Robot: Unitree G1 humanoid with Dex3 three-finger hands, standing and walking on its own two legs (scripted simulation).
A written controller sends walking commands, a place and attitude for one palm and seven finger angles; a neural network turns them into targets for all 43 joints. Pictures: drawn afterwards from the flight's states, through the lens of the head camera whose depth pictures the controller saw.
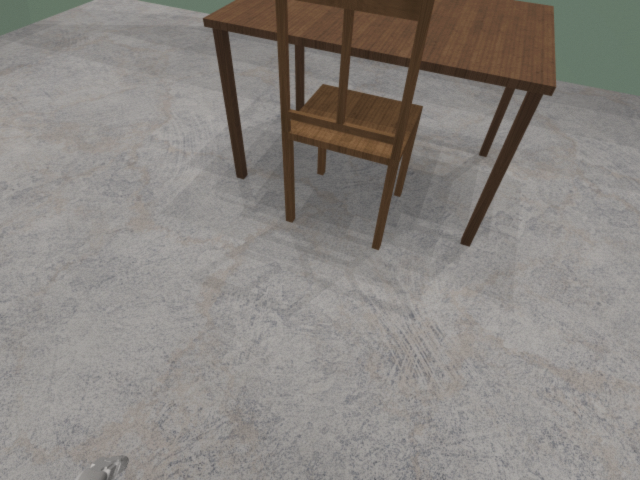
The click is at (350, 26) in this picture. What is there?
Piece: chair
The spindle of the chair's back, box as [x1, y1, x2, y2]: [336, 9, 353, 124]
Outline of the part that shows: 344,9 336,119 336,122 341,124 344,121 353,20 353,10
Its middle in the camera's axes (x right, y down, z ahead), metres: +0.07 -0.51 +1.17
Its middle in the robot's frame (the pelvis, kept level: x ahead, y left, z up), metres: +1.22 -0.01 -0.05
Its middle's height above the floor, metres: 0.72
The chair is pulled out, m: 0.00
